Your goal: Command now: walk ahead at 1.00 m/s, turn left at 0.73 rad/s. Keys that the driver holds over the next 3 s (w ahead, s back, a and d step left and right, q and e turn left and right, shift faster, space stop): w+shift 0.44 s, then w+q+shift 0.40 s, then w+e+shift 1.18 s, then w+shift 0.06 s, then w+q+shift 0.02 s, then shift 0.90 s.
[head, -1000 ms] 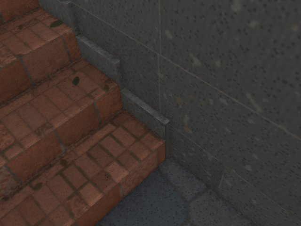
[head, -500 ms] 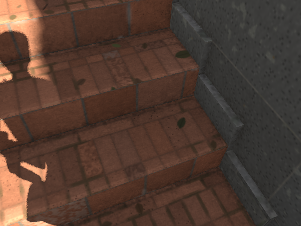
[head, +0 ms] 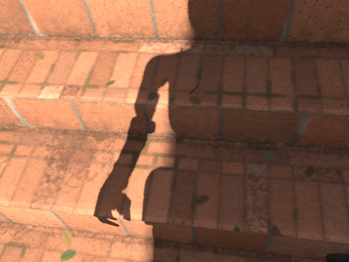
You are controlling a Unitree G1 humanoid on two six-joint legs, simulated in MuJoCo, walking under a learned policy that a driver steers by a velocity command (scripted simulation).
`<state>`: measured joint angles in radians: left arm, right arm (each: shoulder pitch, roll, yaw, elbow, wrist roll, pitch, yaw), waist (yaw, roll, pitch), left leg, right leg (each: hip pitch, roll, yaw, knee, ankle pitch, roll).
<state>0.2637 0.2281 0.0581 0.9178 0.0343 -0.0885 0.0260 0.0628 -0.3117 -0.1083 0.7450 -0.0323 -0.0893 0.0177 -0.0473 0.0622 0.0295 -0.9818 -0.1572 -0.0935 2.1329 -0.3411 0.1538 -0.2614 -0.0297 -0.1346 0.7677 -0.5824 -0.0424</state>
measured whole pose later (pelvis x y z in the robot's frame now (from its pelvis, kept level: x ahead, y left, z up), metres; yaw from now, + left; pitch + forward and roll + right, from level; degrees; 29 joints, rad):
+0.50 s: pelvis +0.41 -0.10 +0.24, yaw +9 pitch +5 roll -2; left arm -0.10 0.02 -0.11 0.49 0.01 -0.06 0.08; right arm 0.42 -0.28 -0.05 1.02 0.02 -0.10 0.01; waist 0.01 0.10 -0.09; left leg -0.15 0.02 -0.06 0.44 0.04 0.13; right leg -0.92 0.03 -0.04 1.35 -0.42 -0.08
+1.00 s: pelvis +0.76 -0.04 +0.38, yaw +25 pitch +4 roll +5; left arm 0.58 0.15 0.03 0.90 -0.05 -0.12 0.05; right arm -0.03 -0.14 0.02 0.57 0.00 0.05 0.04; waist 0.02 0.04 -0.01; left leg -0.84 -0.15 0.16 1.26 -0.56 0.16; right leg 0.07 -0.10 -0.14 0.62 -0.09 -0.04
